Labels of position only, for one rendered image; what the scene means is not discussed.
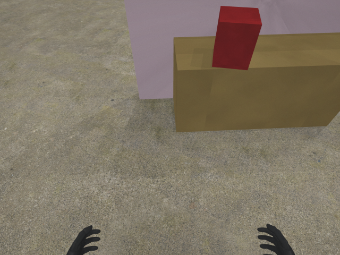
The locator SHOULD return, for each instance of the pedestal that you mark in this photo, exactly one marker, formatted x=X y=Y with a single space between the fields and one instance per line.
x=293 y=81

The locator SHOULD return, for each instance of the robot left hand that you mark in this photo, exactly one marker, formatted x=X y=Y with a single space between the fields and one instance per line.
x=77 y=247

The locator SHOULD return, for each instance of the carton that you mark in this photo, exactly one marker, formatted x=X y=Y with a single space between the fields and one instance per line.
x=236 y=37

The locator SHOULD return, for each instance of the robot right hand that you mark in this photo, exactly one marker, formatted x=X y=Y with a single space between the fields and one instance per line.
x=281 y=247

